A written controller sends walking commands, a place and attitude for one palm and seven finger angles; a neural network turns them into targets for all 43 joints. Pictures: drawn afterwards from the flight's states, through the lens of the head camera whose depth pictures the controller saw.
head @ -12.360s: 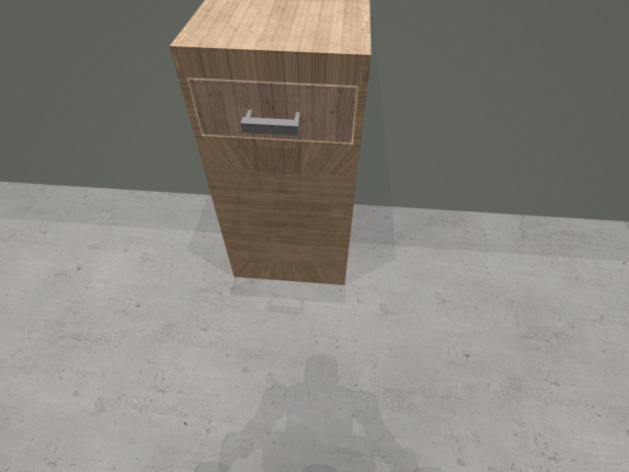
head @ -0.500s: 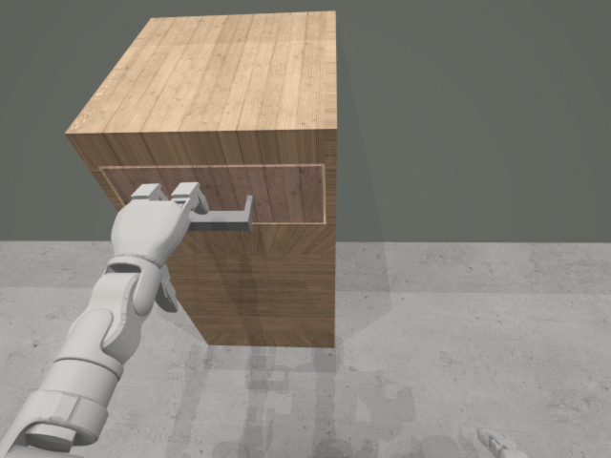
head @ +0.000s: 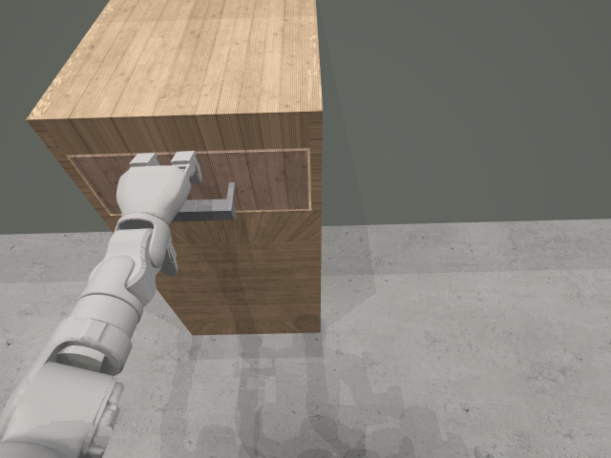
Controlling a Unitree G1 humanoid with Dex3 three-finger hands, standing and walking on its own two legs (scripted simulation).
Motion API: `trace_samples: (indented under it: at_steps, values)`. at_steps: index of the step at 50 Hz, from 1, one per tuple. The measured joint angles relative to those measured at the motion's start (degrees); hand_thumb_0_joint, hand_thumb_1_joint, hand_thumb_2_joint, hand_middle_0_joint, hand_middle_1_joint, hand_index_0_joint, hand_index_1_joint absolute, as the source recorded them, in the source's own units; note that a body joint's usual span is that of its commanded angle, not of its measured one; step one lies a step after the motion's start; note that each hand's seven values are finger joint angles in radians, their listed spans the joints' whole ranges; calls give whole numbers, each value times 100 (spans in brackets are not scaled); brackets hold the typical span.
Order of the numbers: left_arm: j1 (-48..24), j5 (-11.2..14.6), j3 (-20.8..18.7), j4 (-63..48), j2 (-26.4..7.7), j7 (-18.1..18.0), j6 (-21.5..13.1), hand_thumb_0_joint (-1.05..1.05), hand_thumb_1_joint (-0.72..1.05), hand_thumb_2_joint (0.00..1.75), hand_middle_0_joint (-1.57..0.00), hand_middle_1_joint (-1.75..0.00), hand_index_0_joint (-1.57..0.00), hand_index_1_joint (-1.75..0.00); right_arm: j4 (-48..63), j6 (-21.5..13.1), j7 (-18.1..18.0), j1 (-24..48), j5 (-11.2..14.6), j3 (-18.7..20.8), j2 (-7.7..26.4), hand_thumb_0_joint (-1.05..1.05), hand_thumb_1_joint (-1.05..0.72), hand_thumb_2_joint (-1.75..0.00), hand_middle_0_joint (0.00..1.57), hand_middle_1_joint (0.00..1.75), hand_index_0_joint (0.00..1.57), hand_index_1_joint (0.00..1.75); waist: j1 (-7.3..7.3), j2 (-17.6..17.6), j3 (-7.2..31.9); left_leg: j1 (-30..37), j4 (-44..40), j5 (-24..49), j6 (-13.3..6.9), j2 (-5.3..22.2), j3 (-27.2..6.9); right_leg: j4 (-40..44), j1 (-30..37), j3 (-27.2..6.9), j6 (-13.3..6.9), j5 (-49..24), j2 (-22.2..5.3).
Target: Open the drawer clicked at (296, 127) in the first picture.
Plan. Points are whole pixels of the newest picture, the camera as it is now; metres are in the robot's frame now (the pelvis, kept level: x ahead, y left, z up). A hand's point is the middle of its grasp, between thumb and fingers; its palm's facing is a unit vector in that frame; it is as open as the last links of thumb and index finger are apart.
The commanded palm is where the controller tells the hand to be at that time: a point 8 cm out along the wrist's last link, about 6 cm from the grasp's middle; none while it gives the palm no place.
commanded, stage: move the hooked fingers above the handle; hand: left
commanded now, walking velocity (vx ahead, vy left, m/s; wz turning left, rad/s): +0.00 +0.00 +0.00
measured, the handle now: (196, 199) +0.52 +0.21 -0.01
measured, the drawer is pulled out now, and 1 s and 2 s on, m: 0.00 0.00 0.00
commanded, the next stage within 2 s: none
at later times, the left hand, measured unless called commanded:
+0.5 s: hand (183, 201) +0.47 +0.21 +0.04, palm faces -0.03 -0.01 -1.00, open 13.8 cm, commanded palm +0.44 +0.20 +0.10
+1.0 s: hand (186, 205) +0.47 +0.21 +0.03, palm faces -0.10 -0.03 -0.99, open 13.9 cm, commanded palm +0.46 +0.20 +0.10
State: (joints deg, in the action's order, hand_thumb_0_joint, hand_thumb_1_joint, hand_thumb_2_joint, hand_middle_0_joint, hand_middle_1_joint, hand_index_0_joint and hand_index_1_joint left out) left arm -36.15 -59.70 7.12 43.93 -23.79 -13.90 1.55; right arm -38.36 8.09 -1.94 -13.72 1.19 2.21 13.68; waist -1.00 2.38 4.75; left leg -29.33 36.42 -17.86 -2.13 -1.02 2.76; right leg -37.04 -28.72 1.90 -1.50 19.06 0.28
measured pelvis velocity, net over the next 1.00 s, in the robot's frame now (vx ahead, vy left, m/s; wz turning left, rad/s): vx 0.00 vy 0.01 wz -0.01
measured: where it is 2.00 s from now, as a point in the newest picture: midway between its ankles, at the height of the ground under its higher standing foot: outside the picture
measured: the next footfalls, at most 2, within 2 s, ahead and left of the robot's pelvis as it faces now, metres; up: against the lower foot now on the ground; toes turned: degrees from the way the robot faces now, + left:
none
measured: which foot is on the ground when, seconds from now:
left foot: down 0.00-1.00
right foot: down 0.00-1.00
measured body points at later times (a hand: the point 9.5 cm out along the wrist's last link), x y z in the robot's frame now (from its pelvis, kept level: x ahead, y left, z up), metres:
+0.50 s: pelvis +0.00 +0.00 +0.00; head +0.07 -0.02 +0.44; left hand +0.46 +0.21 +0.10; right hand +0.02 -0.27 -0.14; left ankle +0.00 +0.10 -0.72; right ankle -0.01 -0.10 -0.72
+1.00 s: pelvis +0.00 +0.01 +0.00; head +0.07 +0.00 +0.44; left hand +0.47 +0.20 +0.09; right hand +0.05 -0.26 -0.14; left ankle +0.00 +0.10 -0.72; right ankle -0.01 -0.10 -0.72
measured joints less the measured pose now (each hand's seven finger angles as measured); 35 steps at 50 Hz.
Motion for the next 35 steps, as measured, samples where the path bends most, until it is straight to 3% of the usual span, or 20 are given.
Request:
trace_samples:
  at_steps: [5, 10, 14, 18, 21, 27, 31, 35]
  values:
    - [-297, 134, 67, 480, -56, 196, 80, 0, -49, 30, -32, -120, -32, -120, -76, 23, 6, -290, -5, 80, 45, 0, -90, -90, 20, 30, 20, 30, -90, 50, 75, -116, 16, -5, -5, 17, -21, 45, -83, 20, 7, -23, 18]
    - [-431, 130, 120, 615, 63, 270, -314, 0, -49, 30, -32, -120, -32, -120, -170, 27, -5, -497, -36, 135, 91, 0, -90, -90, 20, 30, 20, 30, -207, 35, 107, -208, 103, -61, -13, 29, -28, 2, -155, 26, 14, 10, 29]
    - [-520, -63, -148, 704, 88, -59, -589, 0, -49, 30, -32, -120, -32, -120, -173, 10, 11, -565, -80, 145, 104, 0, -90, -90, 20, 30, 20, 30, -334, -3, 174, -386, 213, -113, -13, 60, 33, -115, -362, -33, 9, 39, 55]
    - [-695, -204, -413, 985, -2, -489, -358, 0, -49, 30, -32, -120, -32, -120, -164, -1, 75, -586, -108, 152, 110, 0, -90, -90, 20, 30, 20, 30, -413, 19, 224, -567, 299, -144, -12, 95, 97, -204, -571, -97, 7, 43, 87]
    - [-708, -196, -433, 1122, -39, -574, -134, 0, -49, 30, -34, -122, -32, -120, -173, 37, 118, -609, -93, 154, 108, 0, -90, -90, 20, 30, 20, 30, -390, 69, 265, -587, 263, -129, -16, 116, 140, -165, -607, -141, 15, 7, 108]
    - [-485, 19, -330, 1233, -38, -138, 185, 0, -49, 30, -34, -122, -32, -120, -151, 103, 109, -634, -15, 128, 55, 0, -90, -90, 20, 30, 20, 30, -331, 104, 287, -329, 57, -59, -19, 116, 143, 50, -345, -150, 24, -68, 117]
    - [-335, 61, -142, 953, -25, 72, -163, 0, -49, 30, -33, -121, -32, -120, -123, 41, 38, -600, -12, 126, 22, 0, -90, -90, 20, 30, 20, 30, -282, 52, 222, -207, 21, -32, -17, 90, 53, 123, -172, -62, 18, -77, 94]
    - [-379, -57, -57, 779, -18, -69, -519, 0, -49, 30, -33, -121, -32, -120, -105, -31, 4, -478, -29, 126, 43, 0, -90, -90, 20, 30, 20, 30, -267, -6, 197, -262, 111, -48, -16, 64, -15, 52, -191, 9, 14, -45, 66]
